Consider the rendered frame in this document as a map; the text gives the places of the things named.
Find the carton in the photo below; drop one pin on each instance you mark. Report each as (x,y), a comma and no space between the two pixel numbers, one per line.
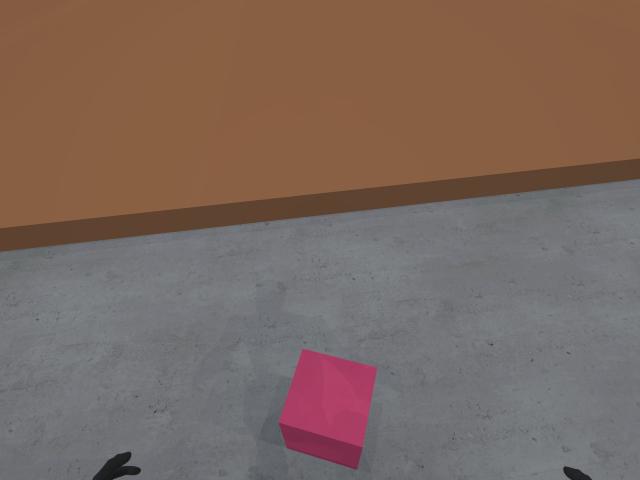
(326,410)

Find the robot left hand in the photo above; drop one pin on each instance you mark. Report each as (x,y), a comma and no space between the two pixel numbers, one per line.
(114,469)

